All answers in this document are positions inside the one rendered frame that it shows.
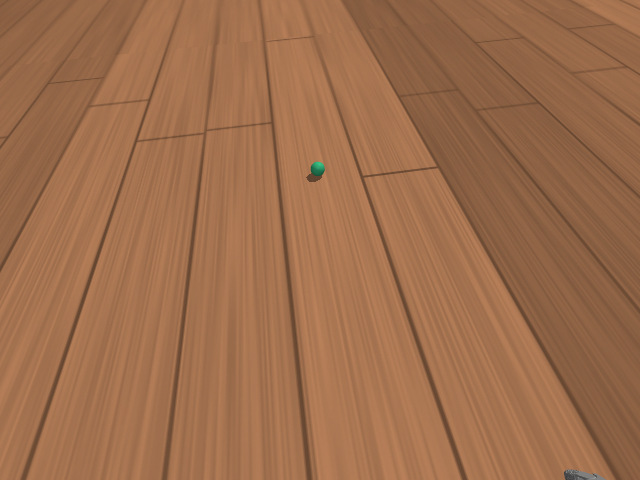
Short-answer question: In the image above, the ball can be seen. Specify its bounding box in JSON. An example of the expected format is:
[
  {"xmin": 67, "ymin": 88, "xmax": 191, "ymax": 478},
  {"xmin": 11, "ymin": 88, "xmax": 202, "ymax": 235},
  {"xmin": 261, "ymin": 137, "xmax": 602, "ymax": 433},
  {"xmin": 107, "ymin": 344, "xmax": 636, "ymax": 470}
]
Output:
[{"xmin": 311, "ymin": 162, "xmax": 325, "ymax": 176}]

